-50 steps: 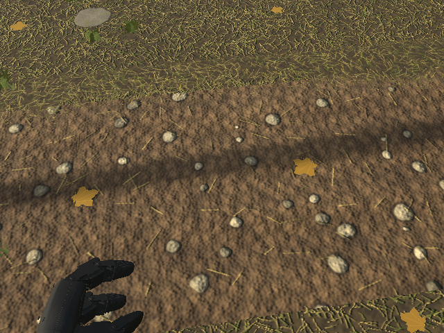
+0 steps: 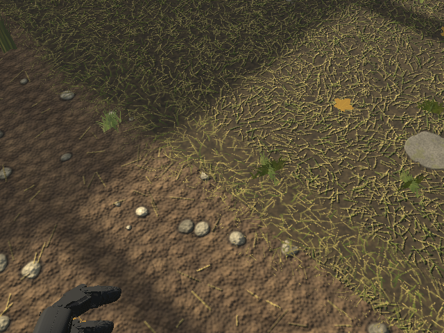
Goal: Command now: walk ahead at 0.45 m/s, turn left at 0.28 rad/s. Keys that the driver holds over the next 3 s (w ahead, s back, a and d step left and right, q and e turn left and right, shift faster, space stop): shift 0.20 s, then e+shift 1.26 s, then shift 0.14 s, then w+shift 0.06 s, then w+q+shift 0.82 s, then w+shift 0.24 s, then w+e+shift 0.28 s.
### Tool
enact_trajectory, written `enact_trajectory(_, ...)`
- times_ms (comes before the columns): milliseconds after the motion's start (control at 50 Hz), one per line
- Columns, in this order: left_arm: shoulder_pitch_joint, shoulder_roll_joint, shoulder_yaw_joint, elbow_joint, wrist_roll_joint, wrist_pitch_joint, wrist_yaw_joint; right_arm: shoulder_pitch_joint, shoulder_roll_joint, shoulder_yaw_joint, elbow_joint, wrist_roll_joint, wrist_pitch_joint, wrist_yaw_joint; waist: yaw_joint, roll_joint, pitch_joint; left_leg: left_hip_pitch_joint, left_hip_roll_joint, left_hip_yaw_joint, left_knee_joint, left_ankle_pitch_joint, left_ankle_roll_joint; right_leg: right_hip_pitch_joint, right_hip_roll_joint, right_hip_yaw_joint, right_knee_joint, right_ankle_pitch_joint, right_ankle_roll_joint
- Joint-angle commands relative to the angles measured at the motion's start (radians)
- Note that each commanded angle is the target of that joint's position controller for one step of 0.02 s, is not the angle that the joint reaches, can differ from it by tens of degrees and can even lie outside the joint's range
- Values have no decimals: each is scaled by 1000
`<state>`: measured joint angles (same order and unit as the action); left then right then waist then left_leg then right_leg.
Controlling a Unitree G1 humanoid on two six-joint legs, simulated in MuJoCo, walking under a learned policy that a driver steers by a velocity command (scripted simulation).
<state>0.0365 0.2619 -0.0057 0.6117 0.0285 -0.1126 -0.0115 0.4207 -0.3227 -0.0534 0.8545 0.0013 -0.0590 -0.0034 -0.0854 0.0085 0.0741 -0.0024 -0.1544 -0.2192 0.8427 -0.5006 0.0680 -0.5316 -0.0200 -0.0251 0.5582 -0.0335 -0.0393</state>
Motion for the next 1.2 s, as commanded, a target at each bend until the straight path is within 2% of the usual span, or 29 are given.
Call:
enact_trajectory(20, 404, 212, 89, 31, -2, -22, -8, 127, -85, 1, -56, 50, -6, 2, 190, -240, -582, -606, 20, -84, 707, -87, -97, 1035, -441, 638, -47, 724, -280)
enact_trajectory(40, 295, 161, 82, 15, -14, -13, -3, -26, -118, -6, -99, 46, 6, -3, 189, -123, -403, -643, 80, -6, 639, -31, -105, 861, -378, 490, -89, 626, -246)
enact_trajectory(60, 230, 126, 66, 22, -21, -9, -2, -123, -107, -5, -123, 30, 15, -8, 159, -5, -262, -657, 118, 47, 588, 1, -110, 680, -330, 400, -125, 606, -219)
enact_trajectory(100, 208, 117, 58, 53, -25, -9, -2, -146, -63, -5, -145, 18, 34, -10, 101, -13, -150, -576, 162, 85, 481, 17, -99, 443, -266, 292, -216, 607, -204)
enact_trajectory(140, 139, 103, 54, 71, -21, -11, -10, -95, -5, 9, -135, 19, 49, -16, 41, -57, -141, -482, 196, 107, 284, 62, -103, 313, -228, 196, -264, 603, -199)
enact_trajectory(200, 100, 150, 70, 97, -25, 1, -5, -150, 23, 26, -146, 3, 47, -17, 43, -99, -191, -346, 196, 153, -9, 283, -114, 252, -179, 65, -276, 660, -190)
enact_trajectory(300, 153, 225, 96, 128, -51, 44, 8, -326, -56, 4, -198, -6, 50, -22, 92, -106, -156, -343, 150, 141, -195, 366, -107, 287, -181, 169, -228, 372, -177)
enact_trajectory(360, 139, 210, 101, 121, -72, 73, 24, -314, -73, -14, -198, -7, 43, -26, 62, -123, -134, -265, 135, 145, -391, 428, -74, 270, -145, 258, -136, 118, -126)
enact_trajectory(380, 151, 174, 93, 114, -69, 75, 26, -283, -99, -24, -194, -15, 38, -32, 57, -95, -153, -164, 201, 105, -445, 535, -37, 213, -98, 256, -61, 11, -80)
enact_trajectory(400, 155, 100, 74, 90, -48, 73, 23, -227, -156, -38, -198, -31, 42, -46, 57, 65, -219, -11, 408, -47, -432, 828, 46, 82, -7, 169, 159, -266, -19)
enact_trajectory(420, 253, 75, 67, 73, -53, 74, 22, -232, -160, -44, -197, -37, 59, -46, 95, 285, -286, 75, 610, -234, -449, 948, 214, -106, 81, 40, 368, -652, 39)
enact_trajectory(440, 245, 158, 91, 85, -56, 86, 21, -243, -103, -33, -214, -32, 61, -44, 66, 209, -292, 34, 597, -236, -479, 862, 256, -132, 25, 77, 559, -634, 74)
enact_trajectory(460, 234, 193, 112, 90, -64, 105, 25, -291, -58, -22, -220, -27, 57, -45, 87, 159, -248, -13, 533, -138, -487, 756, 215, -149, 0, 84, 637, -565, 91)
enact_trajectory(500, 244, 187, 123, 99, -55, 148, 44, -390, -41, -20, -232, -15, 53, -46, 119, 125, -187, -120, 468, -7, -518, 606, 159, -141, -40, 78, 677, -451, 128)
enact_trajectory(520, 236, 164, 119, 88, -53, 161, 44, -406, -49, -23, -228, -21, 53, -49, 127, 131, -161, -177, 445, 52, -536, 594, 152, -116, -43, 57, 672, -412, 138)
enact_trajectory(620, 153, 97, 96, 14, -52, 165, 16, -397, -83, -45, -209, -21, 56, -65, 100, 132, -194, -171, 453, 211, -528, 627, 144, 2, -74, 9, 404, -305, 124)
enact_trajectory(700, 151, 133, 111, -9, -51, 175, -14, -372, -126, -70, -191, 1, 54, -49, 98, 151, -206, -147, 501, 267, -478, 613, 110, 127, -56, -51, 212, -287, 70)
enact_trajectory(740, 200, 135, 124, 6, -50, 185, -17, -376, -114, -72, -179, 22, 51, -39, 132, 125, -202, -180, 486, 319, -385, 517, 42, 243, -19, -85, 44, -195, 24)
enact_trajectory(760, 242, 163, 140, 22, -41, 185, -7, -327, -80, -69, -155, 25, 53, -31, 138, 47, -181, -252, 432, 365, -264, 389, -21, 330, 1, -41, -51, -105, -16)
enact_trajectory(780, 284, 290, 175, 14, -35, 179, 15, -299, -40, -62, -163, -5, 58, -23, 123, -249, -135, -510, 312, 456, 36, 72, -123, 469, -194, 265, -152, 293, -113)
enact_trajectory(800, 259, 378, 182, -25, 0, 155, 13, -401, -24, -51, -243, -33, 56, -33, 131, -393, -168, -764, 162, 303, 275, -179, -170, 498, -360, 608, -203, 377, -314)
enact_trajectory(820, 267, 332, 176, -28, 11, 129, 3, -476, -63, -61, -250, -24, 53, -40, 184, -236, -221, -785, 162, 172, 387, -148, -143, 506, -343, 571, -227, 270, -322)
enact_trajectory(840, 234, 309, 168, -27, -3, 112, 8, -475, -58, -62, -248, -5, 50, -46, 149, -189, -195, -790, 167, 134, 381, -53, -114, 487, -284, 502, -221, 205, -266)
enact_trajectory(860, 173, 268, 159, -34, -31, 111, 20, -434, -61, -66, -221, -7, 50, -56, 109, -123, -180, -783, 184, 120, 345, 33, -108, 466, -234, 437, -203, 162, -207)
enact_trajectory(880, 124, 234, 147, -49, -50, 120, 31, -411, -78, -72, -212, -15, 49, -62, 87, -129, -180, -755, 185, 113, 305, 86, -109, 433, -215, 409, -193, 158, -179)
enact_trajectory(920, 106, 212, 139, -67, -47, 133, 48, -388, -64, -71, -203, -15, 43, -52, 72, -135, -213, -676, 148, 118, 270, 154, -120, 395, -171, 385, -182, 182, -164)
enact_trajectory(1000, 124, 231, 151, -79, -51, 144, 64, -408, -24, -53, -201, -2, 36, -37, 87, -129, -215, -623, 94, 95, 40, 204, -139, 398, -136, 438, -167, 95, -153)
enact_trajectory(1140, 98, 242, 160, -111, -53, 161, 53, -395, -60, -60, -197, 9, 21, -11, 104, -197, -193, -462, 62, 60, -206, 189, -126, 346, -95, 601, -147, 16, -141)
enact_trajectory(1200, 52, 231, 155, -129, -65, 167, 48, -318, -83, -75, -175, 13, 11, -4, 61, -187, -193, -259, 90, 81, -459, 323, -98, 278, -29, 614, -95, -41, -98)
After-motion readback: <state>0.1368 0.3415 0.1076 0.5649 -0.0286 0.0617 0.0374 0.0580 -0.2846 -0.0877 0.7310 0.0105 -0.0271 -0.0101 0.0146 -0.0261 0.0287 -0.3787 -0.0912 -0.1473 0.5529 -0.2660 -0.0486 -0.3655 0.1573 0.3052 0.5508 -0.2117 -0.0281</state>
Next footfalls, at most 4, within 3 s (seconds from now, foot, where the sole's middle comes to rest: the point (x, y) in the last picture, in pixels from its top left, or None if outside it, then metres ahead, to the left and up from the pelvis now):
0.38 left None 0.29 0.10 -0.75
0.76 right None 0.19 -0.17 -0.75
1.22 left None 0.34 -0.03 -0.75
1.64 right None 0.08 -0.16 -0.75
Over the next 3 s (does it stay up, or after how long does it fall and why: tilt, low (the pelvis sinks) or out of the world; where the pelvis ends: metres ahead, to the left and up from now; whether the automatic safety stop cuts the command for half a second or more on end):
stays up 0.90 -0.78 0.02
